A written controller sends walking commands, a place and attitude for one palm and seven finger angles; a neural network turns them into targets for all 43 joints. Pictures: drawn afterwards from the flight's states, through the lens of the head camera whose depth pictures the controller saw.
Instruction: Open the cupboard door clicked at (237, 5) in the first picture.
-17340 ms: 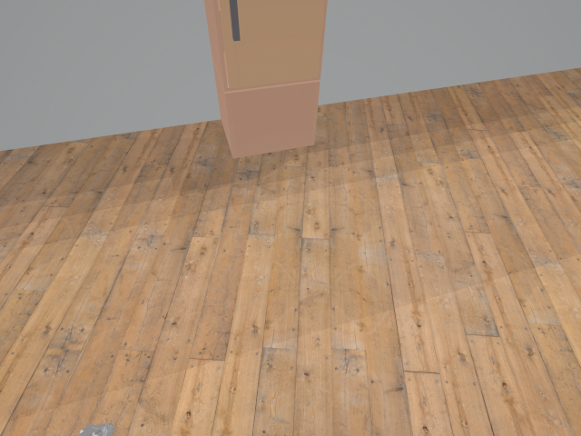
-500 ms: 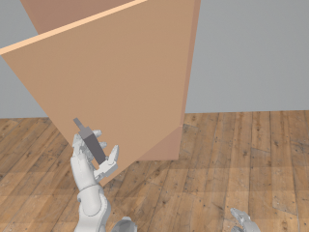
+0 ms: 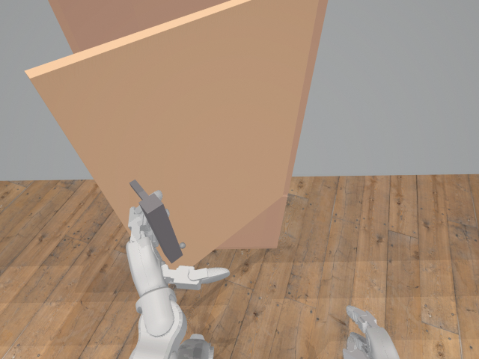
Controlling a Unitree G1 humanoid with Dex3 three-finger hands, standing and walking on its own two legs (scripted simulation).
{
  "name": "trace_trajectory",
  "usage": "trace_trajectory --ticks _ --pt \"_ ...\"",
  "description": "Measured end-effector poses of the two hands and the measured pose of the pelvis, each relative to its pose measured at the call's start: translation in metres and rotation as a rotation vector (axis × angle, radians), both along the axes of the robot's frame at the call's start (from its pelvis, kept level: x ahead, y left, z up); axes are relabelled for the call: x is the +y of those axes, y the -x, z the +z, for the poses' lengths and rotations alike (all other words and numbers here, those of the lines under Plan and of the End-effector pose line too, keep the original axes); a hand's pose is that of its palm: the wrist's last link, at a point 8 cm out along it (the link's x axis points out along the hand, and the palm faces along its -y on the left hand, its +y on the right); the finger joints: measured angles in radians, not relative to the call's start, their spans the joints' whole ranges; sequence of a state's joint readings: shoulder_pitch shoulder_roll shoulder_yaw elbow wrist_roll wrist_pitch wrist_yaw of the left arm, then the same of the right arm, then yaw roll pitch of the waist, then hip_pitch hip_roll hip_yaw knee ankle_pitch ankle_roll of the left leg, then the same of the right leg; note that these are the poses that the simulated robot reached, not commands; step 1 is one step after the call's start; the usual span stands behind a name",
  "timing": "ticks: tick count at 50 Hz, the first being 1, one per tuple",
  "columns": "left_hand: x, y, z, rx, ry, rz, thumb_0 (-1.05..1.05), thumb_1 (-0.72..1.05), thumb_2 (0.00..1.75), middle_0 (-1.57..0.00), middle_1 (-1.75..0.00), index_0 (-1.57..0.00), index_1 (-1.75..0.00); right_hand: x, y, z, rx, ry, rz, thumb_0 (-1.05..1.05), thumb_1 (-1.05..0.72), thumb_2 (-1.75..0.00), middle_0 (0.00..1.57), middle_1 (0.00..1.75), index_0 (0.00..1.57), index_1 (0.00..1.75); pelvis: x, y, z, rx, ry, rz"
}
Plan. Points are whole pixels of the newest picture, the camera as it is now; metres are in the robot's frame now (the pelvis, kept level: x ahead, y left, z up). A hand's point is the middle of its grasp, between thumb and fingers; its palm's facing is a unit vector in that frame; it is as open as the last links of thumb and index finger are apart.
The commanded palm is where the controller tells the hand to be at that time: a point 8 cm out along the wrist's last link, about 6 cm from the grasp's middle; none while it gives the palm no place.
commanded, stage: open thumb and fingers to let go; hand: left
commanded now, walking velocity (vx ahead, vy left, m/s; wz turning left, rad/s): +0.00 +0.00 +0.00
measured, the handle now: (156, 223) +0.33 +0.16 +0.05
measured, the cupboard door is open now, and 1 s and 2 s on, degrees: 41 42 42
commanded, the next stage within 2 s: slide the hand sideways off the handle in 0.02 s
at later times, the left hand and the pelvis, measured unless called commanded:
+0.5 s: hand (172, 267) +0.25 +0.12 +0.05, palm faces +0.01 -1.00 +0.04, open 16.3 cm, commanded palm +0.22 +0.17 +0.05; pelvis -0.01 +0.03 -0.01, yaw -1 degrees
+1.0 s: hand (140, 293) +0.21 +0.16 +0.05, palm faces +0.05 -1.00 -0.02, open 16.3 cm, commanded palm +0.18 +0.22 +0.05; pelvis +0.00 +0.02 -0.01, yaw -1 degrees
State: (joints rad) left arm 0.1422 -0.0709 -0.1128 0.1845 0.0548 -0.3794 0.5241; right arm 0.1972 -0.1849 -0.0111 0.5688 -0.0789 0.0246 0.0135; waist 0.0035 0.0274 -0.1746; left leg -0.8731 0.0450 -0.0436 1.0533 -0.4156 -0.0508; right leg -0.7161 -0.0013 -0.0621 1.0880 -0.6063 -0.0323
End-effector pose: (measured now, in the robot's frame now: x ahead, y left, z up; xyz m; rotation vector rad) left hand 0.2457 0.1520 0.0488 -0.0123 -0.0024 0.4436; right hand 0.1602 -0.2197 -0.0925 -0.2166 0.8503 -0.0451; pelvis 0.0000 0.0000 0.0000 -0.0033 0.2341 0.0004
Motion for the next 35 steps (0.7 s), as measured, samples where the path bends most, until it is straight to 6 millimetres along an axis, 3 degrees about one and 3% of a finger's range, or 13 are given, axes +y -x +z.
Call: trace_trajectory --ticks 8,13,16,27,35 --pt "0.005 0.002 -0.001 -0.003 -0.017 -0.035 -0.01 -0.5 0.3 -0.32 -0.59 -0.33 -0.57 0.015 -0.002 0.002 -0.008 0.003 0.014 0.01 -0.91 -0.89 0.2 0.3 0.2 0.3 0.01 0.004 -0.002 -0.004 0.013 0.005" --pt "0.022 0.006 -0.002 -0.017 -0.093 -0.342 -0.01 -0.5 0.3 -0.26 -0.47 -0.2 -0.45 0.019 0.004 0.002 -0.022 0.0 0.001 0.01 -0.91 -0.89 0.2 0.3 0.2 0.3 0.016 0.008 -0.004 -0.005 0.021 0.008" --pt "0.026 0.008 -0.001 -0.014 -0.045 -0.466 -0.01 -0.5 0.3 -0.22 -0.41 -0.15 -0.39 0.02 0.009 0.003 -0.041 -0.001 -0.022 0.01 -0.91 -0.89 0.2 0.3 0.2 0.3 0.022 0.01 -0.004 -0.015 0.03 0.007" --pt "0.023 0.02 -0.001 -0.023 0.014 -0.441 -0.01 -0.5 0.3 -0.12 -0.32 -0.16 -0.31 0.029 0.018 0.011 -0.068 0.001 -0.034 0.02 -0.91 -0.89 0.2 0.3 0.2 0.3 0.035 0.012 -0.007 -0.004 0.028 -0.019" --pt "0.039 0.033 -0.004 0.002 -0.011 -0.418 -0.01 -0.5 0.3 -0.14 -0.31 -0.15 -0.3 0.035 0.011 0.009 -0.079 -0.005 -0.02 0.02 -0.91 -0.89 0.2 0.3 0.2 0.3 0.035 0.011 -0.01 -0.001 0.034 -0.016"
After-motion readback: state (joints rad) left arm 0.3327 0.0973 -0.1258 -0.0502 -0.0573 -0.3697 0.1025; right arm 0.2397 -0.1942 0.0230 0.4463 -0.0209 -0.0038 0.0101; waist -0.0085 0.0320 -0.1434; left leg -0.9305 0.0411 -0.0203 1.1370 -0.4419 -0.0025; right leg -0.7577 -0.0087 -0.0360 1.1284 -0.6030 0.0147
